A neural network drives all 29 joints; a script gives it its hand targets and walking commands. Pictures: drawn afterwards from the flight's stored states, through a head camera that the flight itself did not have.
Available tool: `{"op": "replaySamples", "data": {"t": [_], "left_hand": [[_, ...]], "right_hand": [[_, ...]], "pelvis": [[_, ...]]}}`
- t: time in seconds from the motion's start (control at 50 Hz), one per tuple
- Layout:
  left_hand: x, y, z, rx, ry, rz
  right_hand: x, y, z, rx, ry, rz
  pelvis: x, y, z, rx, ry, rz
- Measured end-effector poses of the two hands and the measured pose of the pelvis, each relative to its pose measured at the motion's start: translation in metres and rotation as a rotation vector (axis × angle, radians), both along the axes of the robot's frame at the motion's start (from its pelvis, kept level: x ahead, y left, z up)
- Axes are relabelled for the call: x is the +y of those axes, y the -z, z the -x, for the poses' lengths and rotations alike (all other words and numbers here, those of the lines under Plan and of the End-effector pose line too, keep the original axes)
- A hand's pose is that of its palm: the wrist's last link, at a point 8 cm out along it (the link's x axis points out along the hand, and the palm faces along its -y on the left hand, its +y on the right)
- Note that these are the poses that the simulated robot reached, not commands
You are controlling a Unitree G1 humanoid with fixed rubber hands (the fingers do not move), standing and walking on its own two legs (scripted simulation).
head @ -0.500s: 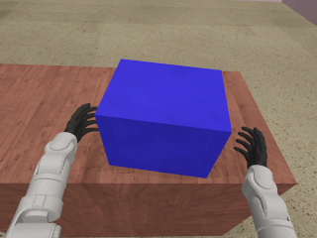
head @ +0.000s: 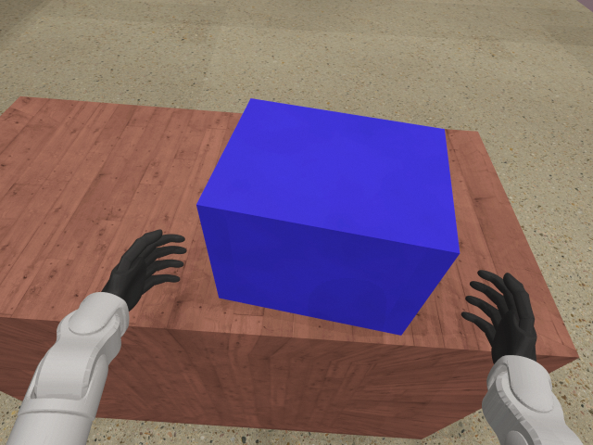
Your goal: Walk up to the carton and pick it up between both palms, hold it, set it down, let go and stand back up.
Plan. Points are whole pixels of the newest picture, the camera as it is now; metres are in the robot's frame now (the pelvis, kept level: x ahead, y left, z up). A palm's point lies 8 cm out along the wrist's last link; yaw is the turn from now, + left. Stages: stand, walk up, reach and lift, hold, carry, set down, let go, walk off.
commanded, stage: set down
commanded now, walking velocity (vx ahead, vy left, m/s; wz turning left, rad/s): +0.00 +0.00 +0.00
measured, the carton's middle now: (326, 217) +0.40 -0.04 +0.06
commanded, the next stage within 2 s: none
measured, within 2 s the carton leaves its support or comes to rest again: neither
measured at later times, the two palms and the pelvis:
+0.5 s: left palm (100, 332) +0.24 +0.24 +0.05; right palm (511, 368) +0.17 -0.22 +0.08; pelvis +0.02 +0.00 +0.00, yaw +0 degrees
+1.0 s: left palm (96, 355) +0.21 +0.25 +0.04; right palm (505, 385) +0.17 -0.22 +0.05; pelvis +0.02 +0.00 +0.00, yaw +0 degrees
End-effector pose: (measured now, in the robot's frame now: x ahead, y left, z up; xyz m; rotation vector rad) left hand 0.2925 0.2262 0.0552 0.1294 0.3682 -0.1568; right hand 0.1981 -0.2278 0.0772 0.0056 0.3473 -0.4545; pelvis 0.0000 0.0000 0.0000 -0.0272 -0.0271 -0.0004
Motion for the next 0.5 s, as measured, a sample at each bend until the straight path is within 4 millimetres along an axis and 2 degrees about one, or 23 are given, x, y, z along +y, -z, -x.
{"op": "replaySamples", "data": {"t": [0.14, 0.3, 0.42, 0.5], "left_hand": [[0.005, 0.001, 0.019, -0.013, -0.007, -0.002], [0.014, 0.009, 0.045, 0.02, -0.023, -0.013], [0.02, 0.004, 0.045, -0.013, -0.025, -0.024], [0.019, 0.007, 0.054, 0.008, -0.008, -0.024]], "right_hand": [[0.004, -0.007, 0.006, -0.007, -0.016, 0.008], [0.006, 0.003, 0.024, 0.073, -0.014, 0.009], [0.01, -0.002, 0.019, 0.061, -0.029, 0.016], [0.01, 0.0, 0.023, 0.082, -0.017, 0.018]], "pelvis": [[0.001, 0.0, -0.002, 0.0, 0.0, 0.001], [0.001, 0.0, -0.007, -0.003, 0.0, 0.003], [0.002, 0.0, -0.012, 0.0, 0.002, 0.006], [0.004, 0.001, -0.017, -0.008, 0.001, 0.008]]}}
